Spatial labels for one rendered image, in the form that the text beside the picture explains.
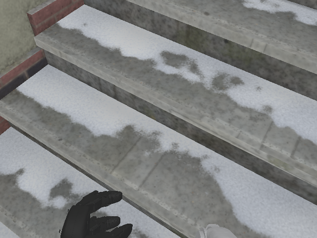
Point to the robot right thigh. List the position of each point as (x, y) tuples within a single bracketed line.
[(214, 232)]

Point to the right robot shin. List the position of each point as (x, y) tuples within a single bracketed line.
[(212, 225)]

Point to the robot left hand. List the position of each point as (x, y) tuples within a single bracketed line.
[(78, 223)]

